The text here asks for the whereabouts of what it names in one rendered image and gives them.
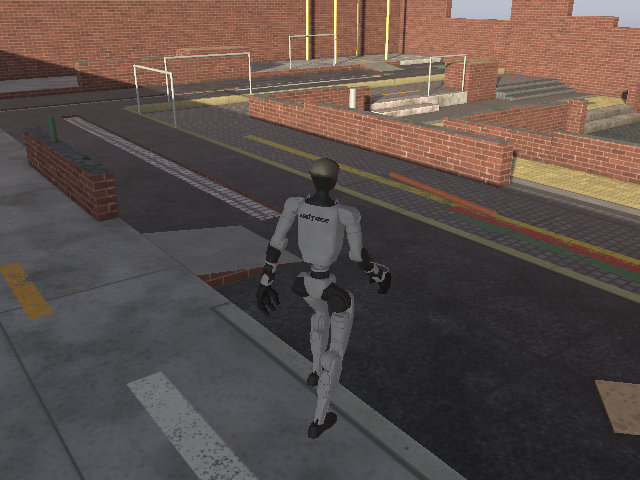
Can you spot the robot right hand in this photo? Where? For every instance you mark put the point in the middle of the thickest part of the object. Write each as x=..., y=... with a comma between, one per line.
x=384, y=285

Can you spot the robot right forearm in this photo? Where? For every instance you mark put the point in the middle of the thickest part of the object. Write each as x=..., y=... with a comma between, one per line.
x=371, y=269

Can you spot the robot left foot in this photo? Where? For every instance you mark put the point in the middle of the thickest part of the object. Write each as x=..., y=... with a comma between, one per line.
x=313, y=379

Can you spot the robot right upper arm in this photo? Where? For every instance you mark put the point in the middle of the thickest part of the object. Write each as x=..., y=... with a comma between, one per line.
x=350, y=217

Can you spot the robot left forearm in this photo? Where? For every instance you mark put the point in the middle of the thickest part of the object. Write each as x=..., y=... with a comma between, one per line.
x=270, y=265

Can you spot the robot left upper arm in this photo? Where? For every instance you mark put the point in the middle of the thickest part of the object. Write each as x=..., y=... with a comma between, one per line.
x=279, y=240

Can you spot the robot left hand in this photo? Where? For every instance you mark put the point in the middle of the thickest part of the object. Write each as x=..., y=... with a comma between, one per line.
x=263, y=294

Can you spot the robot head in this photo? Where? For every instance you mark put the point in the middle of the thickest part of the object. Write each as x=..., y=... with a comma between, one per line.
x=324, y=173

